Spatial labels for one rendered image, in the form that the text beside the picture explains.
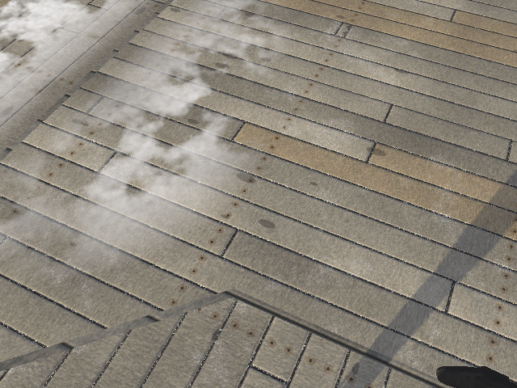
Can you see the robot right hand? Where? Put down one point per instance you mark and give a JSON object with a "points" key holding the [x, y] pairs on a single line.
{"points": [[470, 377]]}

